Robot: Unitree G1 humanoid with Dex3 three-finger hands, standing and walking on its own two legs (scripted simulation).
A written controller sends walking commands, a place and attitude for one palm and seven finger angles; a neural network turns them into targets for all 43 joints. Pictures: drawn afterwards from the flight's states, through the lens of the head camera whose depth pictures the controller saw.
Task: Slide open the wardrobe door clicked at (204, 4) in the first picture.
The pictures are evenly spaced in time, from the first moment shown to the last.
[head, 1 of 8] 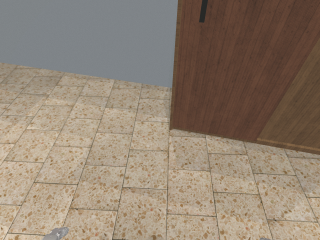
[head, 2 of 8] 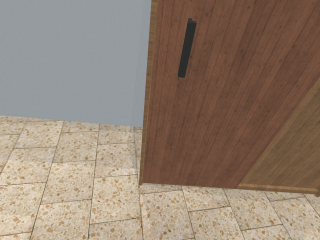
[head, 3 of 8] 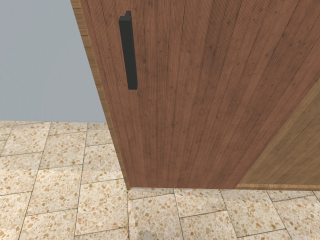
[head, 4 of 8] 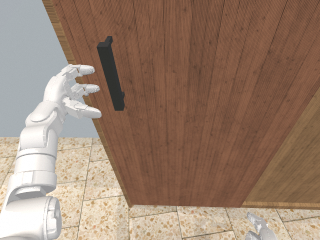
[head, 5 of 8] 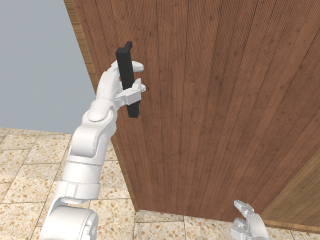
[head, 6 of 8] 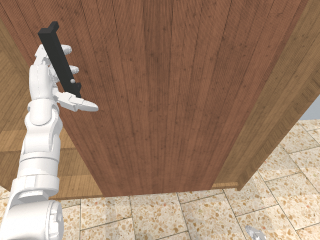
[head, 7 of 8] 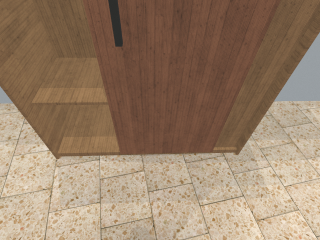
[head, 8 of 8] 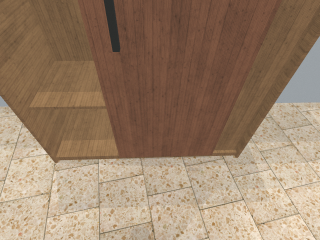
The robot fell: no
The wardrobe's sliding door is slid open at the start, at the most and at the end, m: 0.00 0.45 0.44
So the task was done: yes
